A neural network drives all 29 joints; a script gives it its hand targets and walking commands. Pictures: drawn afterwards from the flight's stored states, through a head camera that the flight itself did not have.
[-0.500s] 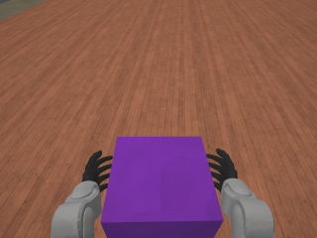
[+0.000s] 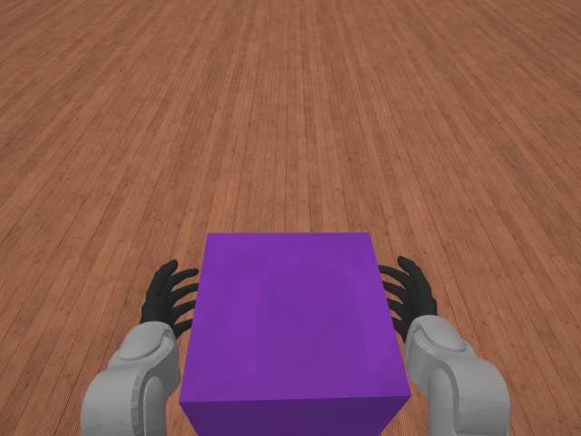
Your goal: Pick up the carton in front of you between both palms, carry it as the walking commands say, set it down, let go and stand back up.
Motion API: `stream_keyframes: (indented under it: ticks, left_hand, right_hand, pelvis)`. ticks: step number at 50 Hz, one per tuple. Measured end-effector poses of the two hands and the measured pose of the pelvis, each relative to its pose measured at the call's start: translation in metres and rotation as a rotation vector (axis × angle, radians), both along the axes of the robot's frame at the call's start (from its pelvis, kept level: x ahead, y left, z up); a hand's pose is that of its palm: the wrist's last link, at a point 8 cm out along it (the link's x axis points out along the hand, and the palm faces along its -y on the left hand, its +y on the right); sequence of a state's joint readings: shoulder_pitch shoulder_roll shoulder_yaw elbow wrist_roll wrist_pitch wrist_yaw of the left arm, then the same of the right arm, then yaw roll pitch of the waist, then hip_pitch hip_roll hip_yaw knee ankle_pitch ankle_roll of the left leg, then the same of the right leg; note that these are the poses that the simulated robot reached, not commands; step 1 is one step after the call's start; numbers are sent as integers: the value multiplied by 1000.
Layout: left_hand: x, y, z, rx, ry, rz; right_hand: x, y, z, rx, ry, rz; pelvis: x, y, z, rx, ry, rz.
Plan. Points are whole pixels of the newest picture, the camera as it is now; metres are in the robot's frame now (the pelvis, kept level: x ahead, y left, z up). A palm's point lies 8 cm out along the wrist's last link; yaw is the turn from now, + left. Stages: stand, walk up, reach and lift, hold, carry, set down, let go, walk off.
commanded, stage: carry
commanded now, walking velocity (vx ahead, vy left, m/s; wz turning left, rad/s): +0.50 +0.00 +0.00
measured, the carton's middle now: (288, 349) +0.23 +0.00 +0.01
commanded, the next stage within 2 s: none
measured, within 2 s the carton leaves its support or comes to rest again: neither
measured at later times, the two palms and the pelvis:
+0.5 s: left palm (211, 159) +0.55 +0.12 +0.09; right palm (372, 157) +0.56 -0.18 +0.08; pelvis +0.33 -0.04 +0.00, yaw +2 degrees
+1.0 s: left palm (207, 83) +0.84 +0.16 +0.09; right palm (333, 83) +0.84 -0.14 +0.09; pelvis +0.61 +0.00 -0.01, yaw +1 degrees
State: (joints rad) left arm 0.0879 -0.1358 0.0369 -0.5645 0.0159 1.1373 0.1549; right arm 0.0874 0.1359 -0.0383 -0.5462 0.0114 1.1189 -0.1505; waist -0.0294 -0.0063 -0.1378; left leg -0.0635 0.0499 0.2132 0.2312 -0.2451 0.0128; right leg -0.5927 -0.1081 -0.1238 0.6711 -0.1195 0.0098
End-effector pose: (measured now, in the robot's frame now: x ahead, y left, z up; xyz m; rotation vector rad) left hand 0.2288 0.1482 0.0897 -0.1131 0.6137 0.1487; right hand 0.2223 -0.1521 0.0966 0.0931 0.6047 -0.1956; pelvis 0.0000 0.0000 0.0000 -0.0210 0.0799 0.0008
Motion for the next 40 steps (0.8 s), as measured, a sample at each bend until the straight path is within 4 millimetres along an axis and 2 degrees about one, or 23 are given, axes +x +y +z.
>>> stream_keyframes:
  ticks: [4, 8, 10, 12, 18, 22, 26, 29, 33, 36, 40]
  left_hand:
    - [54, -9, -8, 16, 4, 26]
    - [114, -23, -28, 47, 24, 47]
    - [138, -27, -37, 53, 73, 61]
    - [156, -29, -39, 47, 114, 80]
    - [219, -30, -20, 49, 102, 105]
    - [274, -30, -8, 48, 52, 84]
    - [335, -25, -1, 39, 2, 56]
    - [383, -15, -6, 24, -19, 43]
    - [452, 3, -26, -3, -23, 32]
    - [493, 10, -34, -13, 42, 13]
    - [533, 11, -29, -15, 86, -17]
  right_hand:
    - [62, -9, -13, 13, 4, 28]
    - [130, -23, -41, 41, 23, 53]
    - [159, -27, -51, 43, 72, 69]
    - [182, -28, -51, 38, 113, 87]
    - [252, -29, -35, 35, 100, 114]
    - [301, -29, -21, 30, 49, 95]
    - [353, -25, -13, 27, 0, 63]
    - [398, -15, -13, 19, -21, 47]
    - [462, 3, -25, -5, -24, 31]
    - [497, 10, -32, -15, 41, 16]
    - [528, 11, -26, -16, 86, -14]
  pelvis:
    - [62, -13, -11, 14, -11, 8]
    - [126, -31, -32, 7, -32, 34]
    - [149, -38, -29, 8, -26, 43]
    - [169, -44, -21, 21, -21, 54]
    - [237, -49, 0, 45, -8, 53]
    - [289, -45, 3, 47, -6, 44]
    - [347, -34, -3, 38, -12, 37]
    - [394, -22, -12, 27, -18, 28]
    - [458, -3, -32, 34, -34, 4]
    - [488, 7, -26, 28, -24, -8]
    - [523, 14, -9, 7, -13, -15]
